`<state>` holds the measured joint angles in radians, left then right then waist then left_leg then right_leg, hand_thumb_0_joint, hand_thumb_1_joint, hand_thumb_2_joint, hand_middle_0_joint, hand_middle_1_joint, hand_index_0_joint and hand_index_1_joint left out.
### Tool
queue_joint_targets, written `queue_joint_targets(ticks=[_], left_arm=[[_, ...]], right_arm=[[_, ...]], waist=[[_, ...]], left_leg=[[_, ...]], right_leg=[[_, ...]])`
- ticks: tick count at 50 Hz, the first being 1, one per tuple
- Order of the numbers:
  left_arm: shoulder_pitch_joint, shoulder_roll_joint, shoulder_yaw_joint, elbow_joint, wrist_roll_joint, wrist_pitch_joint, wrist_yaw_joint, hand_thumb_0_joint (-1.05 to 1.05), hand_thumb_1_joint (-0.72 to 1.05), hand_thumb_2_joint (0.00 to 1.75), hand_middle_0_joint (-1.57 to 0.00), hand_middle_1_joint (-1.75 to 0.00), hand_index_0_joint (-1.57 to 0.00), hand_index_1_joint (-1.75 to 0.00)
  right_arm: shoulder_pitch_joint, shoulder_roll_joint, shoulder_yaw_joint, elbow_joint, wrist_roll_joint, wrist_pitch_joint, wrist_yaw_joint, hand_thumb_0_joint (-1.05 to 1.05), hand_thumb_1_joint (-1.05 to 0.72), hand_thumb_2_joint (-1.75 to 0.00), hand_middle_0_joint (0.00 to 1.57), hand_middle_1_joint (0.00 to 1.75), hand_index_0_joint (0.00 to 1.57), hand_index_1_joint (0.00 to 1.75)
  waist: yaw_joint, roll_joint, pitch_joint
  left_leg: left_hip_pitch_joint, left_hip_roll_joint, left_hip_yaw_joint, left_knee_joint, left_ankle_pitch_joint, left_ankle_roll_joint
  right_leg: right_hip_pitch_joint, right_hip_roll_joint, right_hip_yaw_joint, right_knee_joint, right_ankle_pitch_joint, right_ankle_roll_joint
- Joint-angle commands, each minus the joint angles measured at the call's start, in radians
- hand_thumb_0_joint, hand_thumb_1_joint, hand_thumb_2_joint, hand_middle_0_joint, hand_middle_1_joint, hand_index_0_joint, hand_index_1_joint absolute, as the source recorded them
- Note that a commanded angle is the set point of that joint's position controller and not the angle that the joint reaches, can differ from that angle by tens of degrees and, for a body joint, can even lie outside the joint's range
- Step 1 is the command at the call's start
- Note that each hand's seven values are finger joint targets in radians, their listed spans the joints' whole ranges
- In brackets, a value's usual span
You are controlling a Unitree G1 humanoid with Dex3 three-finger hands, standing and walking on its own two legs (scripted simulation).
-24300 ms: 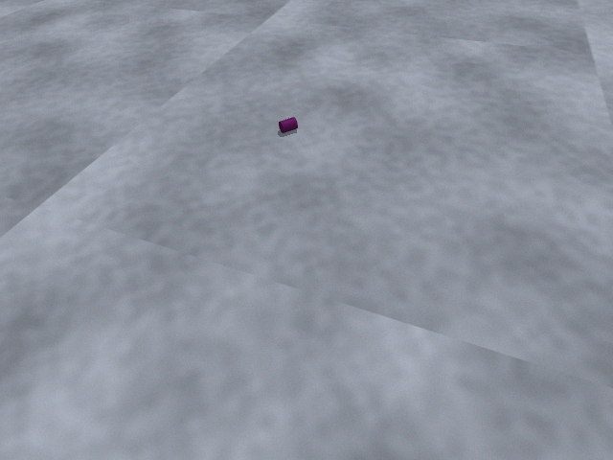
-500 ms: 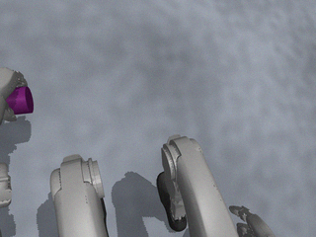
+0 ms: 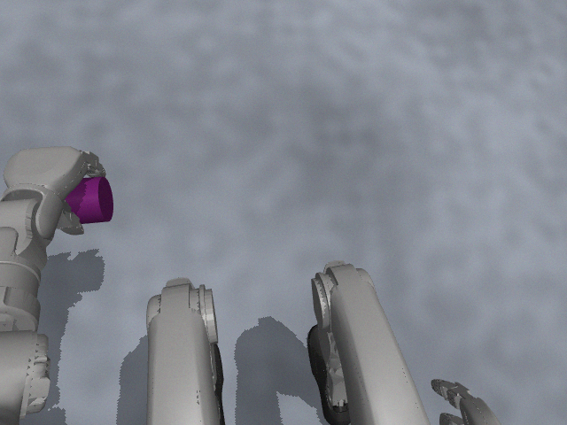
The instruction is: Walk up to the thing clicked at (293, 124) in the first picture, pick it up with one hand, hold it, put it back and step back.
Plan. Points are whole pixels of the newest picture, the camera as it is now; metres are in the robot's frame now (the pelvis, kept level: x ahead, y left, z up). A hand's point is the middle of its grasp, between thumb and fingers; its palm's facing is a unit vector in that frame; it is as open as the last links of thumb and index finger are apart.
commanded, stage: lift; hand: left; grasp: from above
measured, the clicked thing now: (73, 201) +0.46 +0.31 -0.14
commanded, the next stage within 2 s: hold in 1.18 s
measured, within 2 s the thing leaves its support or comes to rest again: neither
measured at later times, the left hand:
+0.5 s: hand out of the picture +0.37 +0.28 +0.10, palm faces -0.43 -0.08 -0.90, open 9.4 cm
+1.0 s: hand out of the picture +0.37 +0.26 +0.23, palm faces -0.43 -0.07 -0.90, open 9.4 cm
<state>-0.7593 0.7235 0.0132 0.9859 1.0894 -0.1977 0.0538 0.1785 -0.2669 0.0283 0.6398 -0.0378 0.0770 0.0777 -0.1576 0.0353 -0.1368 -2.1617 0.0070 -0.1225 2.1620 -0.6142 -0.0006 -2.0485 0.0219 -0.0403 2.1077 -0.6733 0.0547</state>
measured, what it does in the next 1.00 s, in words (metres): rises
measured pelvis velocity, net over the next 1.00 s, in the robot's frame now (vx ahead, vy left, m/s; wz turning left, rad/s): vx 0.05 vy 0.00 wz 0.08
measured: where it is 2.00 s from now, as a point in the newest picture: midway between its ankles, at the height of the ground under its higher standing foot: (272, 400)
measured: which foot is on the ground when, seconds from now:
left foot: down 0.00-1.00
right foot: down 0.00-1.00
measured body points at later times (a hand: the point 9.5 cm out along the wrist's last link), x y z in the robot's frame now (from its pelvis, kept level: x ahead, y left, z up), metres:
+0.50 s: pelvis +0.01 +0.00 +0.17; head +0.14 +0.03 +0.60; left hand +0.39 +0.28 +0.15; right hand +0.15 -0.25 +0.05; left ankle +0.09 +0.12 -0.37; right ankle +0.10 -0.14 -0.37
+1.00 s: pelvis +0.05 +0.00 +0.30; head +0.12 +0.01 +0.75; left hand +0.39 +0.26 +0.28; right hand +0.17 -0.26 +0.18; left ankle +0.09 +0.12 -0.37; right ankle +0.10 -0.14 -0.37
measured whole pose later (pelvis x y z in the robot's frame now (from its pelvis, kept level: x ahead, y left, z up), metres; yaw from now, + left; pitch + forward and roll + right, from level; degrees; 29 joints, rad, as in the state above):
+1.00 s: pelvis +0.05 +0.00 +0.30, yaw +5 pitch +14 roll -2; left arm -0.37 0.43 -0.17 0.84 1.02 -0.06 0.13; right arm 0.24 -0.24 -0.04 0.74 0.04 0.01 -0.05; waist -0.05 0.04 -0.12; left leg -0.86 0.04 -0.01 1.04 -0.42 0.00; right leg -0.80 0.01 0.02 1.00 -0.43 0.03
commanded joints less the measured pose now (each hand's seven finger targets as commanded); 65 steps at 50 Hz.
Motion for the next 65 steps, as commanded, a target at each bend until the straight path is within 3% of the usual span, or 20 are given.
queue_joint_targets(ticks=[1,5,7,12,14,17,19,21,22,24,25,27,30,31,40,45,48,49,57,65], left_arm=[[-0.259,0.257,0.075,-0.242,-0.036,-0.002,0.018,0.0,0.8,0.5,-1.13,-0.43,-1.15,-0.41],[-0.197,0.215,0.063,-0.314,-0.059,0.009,0.006,0.0,0.79,0.49,-1.12,-0.43,-1.14,-0.41],[-0.199,0.23,0.073,-0.379,-0.064,0.015,0.006,0.0,0.8,0.49,-1.13,-0.41,-1.15,-0.39],[-0.11,0.174,0.056,-0.43,-0.084,0.043,0.005,0.0,0.78,0.48,-1.11,-0.4,-1.13,-0.38],[-0.088,0.182,0.057,-0.465,-0.082,0.055,0.008,0.0,0.78,0.48,-1.11,-0.4,-1.13,-0.38],[-0.007,0.117,0.027,-0.476,-0.1,0.079,0.005,0.0,0.81,0.47,-1.13,-0.4,-1.15,-0.37],[0.029,0.131,0.046,-0.492,-0.106,0.094,0.009,0.0,0.8,0.49,-1.13,-0.38,-1.15,-0.36],[0.029,0.113,0.024,-0.521,-0.105,0.101,0.01,0.0,0.8,0.48,-1.14,-0.38,-1.15,-0.36],[0.052,0.122,0.04,-0.514,-0.109,0.103,0.011,0.0,0.8,0.5,-1.15,-0.38,-1.16,-0.37],[0.046,0.095,0.008,-0.518,-0.105,0.103,0.014,0.0,0.8,0.48,-1.15,-0.38,-1.16,-0.37],[0.065,0.094,0.019,-0.503,-0.111,0.103,0.018,0.0,0.8,0.5,-1.15,-0.37,-1.16,-0.37],[0.105,0.042,-0.018,-0.459,-0.117,0.101,0.017,0.0,0.81,0.46,-1.15,-0.37,-1.16,-0.36],[0.131,0.03,-0.023,-0.44,-0.111,0.096,0.025,0.0,0.8,0.47,-1.15,-0.37,-1.16,-0.36],[0.148,-0.013,-0.057,-0.424,-0.104,0.096,0.028,0.0,0.82,0.46,-1.15,-0.39,-1.17,-0.37],[0.08,-0.029,-0.066,-0.355,-0.062,0.1,0.108,0.0,0.8,0.5,-1.15,-0.41,-1.16,-0.4],[0.09,-0.08,-0.101,-0.316,-0.064,0.13,0.126,0.0,0.82,0.55,-1.16,-0.43,-1.17,-0.42],[0.116,-0.064,-0.092,-0.293,-0.069,0.148,0.118,0.0,0.79,0.57,-1.15,-0.42,-1.15,-0.42],[0.106,-0.084,-0.107,-0.304,-0.076,0.149,0.111,0.0,0.79,0.57,-1.16,-0.41,-1.16,-0.41],[0.116,-0.099,-0.122,-0.36,-0.085,0.148,0.06,0.0,0.8,0.55,-1.16,-0.4,-1.16,-0.4],[0.127,-0.09,-0.114,-0.391,-0.078,0.137,0.047,0.0,0.78,0.53,-1.12,-0.41,-1.13,-0.4]], right_arm=[[0.162,-0.215,-0.09,-0.056,0.007,-0.008,-0.028,0.0,-0.91,-0.9,0.2,0.3,0.2,0.3],[0.141,-0.205,-0.101,-0.063,0.021,-0.009,-0.041,0.0,-0.91,-0.9,0.2,0.3,0.2,0.3],[0.132,-0.198,-0.107,-0.07,0.025,-0.007,-0.05,0.0,-0.9,-0.9,0.2,0.3,0.2,0.3],[0.097,-0.182,-0.107,-0.071,0.037,-0.009,-0.071,0.0,-0.9,-0.9,0.2,0.3,0.2,0.3],[0.087,-0.183,-0.107,-0.074,0.044,-0.01,-0.081,0.0,-0.9,-0.9,0.2,0.3,0.2,0.3],[0.056,-0.168,-0.102,-0.07,0.052,-0.015,-0.096,0.0,-0.9,-0.9,0.2,0.3,0.2,0.3],[0.043,-0.164,-0.1,-0.066,0.058,-0.021,-0.107,0.0,-0.89,-0.9,0.2,0.3,0.2,0.3],[0.039,-0.155,-0.096,-0.06,0.063,-0.027,-0.116,0.0,-0.9,-0.9,0.2,0.3,0.2,0.3],[0.034,-0.154,-0.094,-0.058,0.065,-0.032,-0.121,0.0,-0.9,-0.9,0.2,0.3,0.2,0.3],[0.037,-0.141,-0.091,-0.047,0.068,-0.041,-0.132,0.0,-0.9,-0.9,0.2,0.3,0.2,0.3],[0.037,-0.138,-0.092,-0.041,0.068,-0.048,-0.136,0.0,-0.9,-0.9,0.2,0.3,0.2,0.3],[0.038,-0.13,-0.089,-0.032,0.071,-0.061,-0.142,0.0,-0.91,-0.9,0.2,0.3,0.2,0.3],[0.039,-0.131,-0.094,-0.026,0.071,-0.077,-0.148,0.0,-0.9,-0.9,0.2,0.3,0.2,0.3],[0.04,-0.122,-0.092,-0.025,0.072,-0.082,-0.148,0.0,-0.91,-0.9,0.2,0.3,0.2,0.3],[0.072,-0.121,-0.102,-0.007,0.074,-0.105,-0.144,0.0,-0.9,-0.9,0.2,0.3,0.2,0.3],[0.086,-0.118,-0.112,0.008,0.071,-0.106,-0.138,0.0,-0.9,-0.9,0.2,0.3,0.2,0.3],[0.091,-0.122,-0.118,0.003,0.074,-0.099,-0.138,0.0,-0.9,-0.9,0.2,0.3,0.2,0.3],[0.091,-0.118,-0.116,0.003,0.074,-0.097,-0.137,0.0,-0.9,-0.9,0.2,0.3,0.2,0.3],[0.077,-0.116,-0.119,-0.023,0.08,-0.082,-0.139,0.0,-0.9,-0.9,0.2,0.3,0.2,0.3],[0.062,-0.117,-0.121,-0.027,0.081,-0.078,-0.142,0.0,-0.9,-0.9,0.2,0.3,0.2,0.3]], waist=[[0.011,0.224,-0.662],[0.027,0.218,-0.686],[0.026,0.212,-0.691],[0.042,0.189,-0.635],[0.052,0.194,-0.638],[0.052,0.173,-0.564],[0.067,0.157,-0.562],[0.055,0.153,-0.531],[0.065,0.136,-0.512],[0.055,0.114,-0.473],[0.059,0.099,-0.459],[0.054,0.063,-0.407],[0.075,0.074,-0.377],[0.068,0.062,-0.356],[0.087,0.052,-0.292],[0.095,0.055,-0.312],[0.108,0.025,-0.308],[0.101,0.024,-0.296],[0.111,0.019,-0.249],[0.121,0.014,-0.235]], left_leg=[[0.638,0.001,0.039,-0.352,0.051,0.033],[0.734,0.005,0.035,-0.42,0.076,0.031],[0.772,0.006,0.044,-0.447,0.085,0.031],[0.861,0.012,0.045,-0.564,0.057,0.028],[0.926,0.017,0.033,-0.636,0.03,0.024],[0.976,0.018,0.033,-0.725,-0.006,0.022],[1.037,0.019,0.031,-0.775,0.0,0.02],[1.07,0.017,0.047,-0.81,0.025,0.02],[1.087,0.017,0.039,-0.842,0.011,0.02],[1.118,0.011,0.068,-0.872,0.032,0.021],[1.134,0.01,0.068,-0.89,0.038,0.021],[1.162,0.007,0.074,-0.935,0.047,0.022],[1.237,0.011,0.066,-1.016,0.061,0.016],[1.249,0.01,0.069,-1.032,0.079,0.015],[1.436,0.003,0.088,-1.208,0.159,0.007],[1.566,0.007,0.093,-1.273,0.32,-0.003],[1.604,-0.002,0.11,-1.299,0.402,0.002],[1.612,-0.004,0.11,-1.31,0.415,0.003],[1.719,-0.007,0.12,-1.419,0.442,0.002],[1.789,-0.007,0.124,-1.479,0.487,0.0]], right_leg=[[0.331,0.019,-0.068,-0.296,0.16,-0.087],[0.402,0.016,-0.062,-0.351,0.182,-0.083],[0.443,0.017,-0.055,-0.396,0.184,-0.081],[0.544,0.015,-0.044,-0.498,0.167,-0.076],[0.598,0.017,-0.046,-0.544,0.155,-0.074],[0.666,0.018,-0.037,-0.628,0.131,-0.071],[0.725,0.019,-0.031,-0.676,0.136,-0.069],[0.781,0.02,-0.021,-0.733,0.15,-0.07],[0.808,0.02,-0.018,-0.757,0.138,-0.069],[0.868,0.02,-0.005,-0.835,0.137,-0.07],[0.897,0.019,0.004,-0.864,0.135,-0.07],[0.955,0.019,0.012,-0.924,0.136,-0.069],[1.017,0.02,0.015,-0.981,0.15,-0.07],[1.033,0.02,0.019,-1.005,0.164,-0.071],[1.203,0.022,0.034,-1.18,0.223,-0.068],[1.316,0.022,0.032,-1.241,0.367,-0.065],[1.394,0.018,0.038,-1.283,0.445,-0.06],[1.407,0.018,0.043,-1.298,0.462,-0.059],[1.499,0.018,0.047,-1.395,0.481,-0.062],[1.569,0.017,0.053,-1.449,0.514,-0.062]])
